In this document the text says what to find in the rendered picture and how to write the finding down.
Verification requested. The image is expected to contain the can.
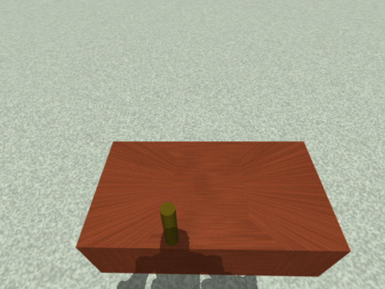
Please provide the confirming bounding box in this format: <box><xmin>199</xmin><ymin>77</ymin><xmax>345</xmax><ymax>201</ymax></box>
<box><xmin>160</xmin><ymin>202</ymin><xmax>179</xmax><ymax>246</ymax></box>

